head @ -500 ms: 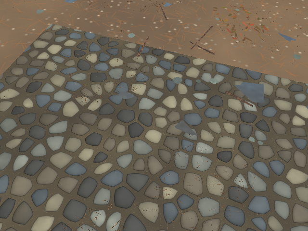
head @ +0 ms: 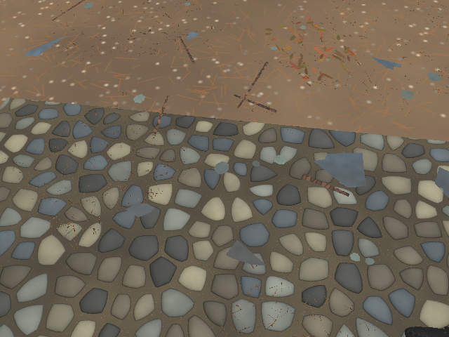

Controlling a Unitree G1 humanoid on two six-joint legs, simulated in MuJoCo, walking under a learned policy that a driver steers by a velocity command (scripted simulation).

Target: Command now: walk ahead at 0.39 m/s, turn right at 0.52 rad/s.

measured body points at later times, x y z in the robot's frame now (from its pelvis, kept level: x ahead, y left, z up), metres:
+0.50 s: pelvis +0.16 +0.03 -0.01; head +0.20 +0.02 +0.44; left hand +0.38 +0.26 -0.11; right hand +0.23 -0.27 -0.12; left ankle +0.26 +0.13 -0.75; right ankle +0.16 -0.11 -0.72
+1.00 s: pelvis +0.22 +0.00 -0.02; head +0.22 +0.00 +0.43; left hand +0.39 +0.22 -0.13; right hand +0.24 -0.29 -0.13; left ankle +0.26 +0.11 -0.74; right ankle +0.16 -0.10 -0.75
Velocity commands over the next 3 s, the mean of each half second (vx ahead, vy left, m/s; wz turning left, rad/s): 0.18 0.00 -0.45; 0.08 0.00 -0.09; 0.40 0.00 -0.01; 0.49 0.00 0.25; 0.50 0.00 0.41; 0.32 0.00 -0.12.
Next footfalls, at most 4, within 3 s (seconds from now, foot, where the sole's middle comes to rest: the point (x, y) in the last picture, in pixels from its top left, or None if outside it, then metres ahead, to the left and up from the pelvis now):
0.18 left None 0.29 0.12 -0.78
0.56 right None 0.20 -0.11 -0.78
1.52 right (330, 295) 0.60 -0.23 -0.78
2.08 left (270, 199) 0.94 -0.05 -0.78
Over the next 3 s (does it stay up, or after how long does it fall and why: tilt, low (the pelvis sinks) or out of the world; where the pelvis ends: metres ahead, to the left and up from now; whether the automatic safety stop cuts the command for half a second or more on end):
stays up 1.24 -0.15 -0.01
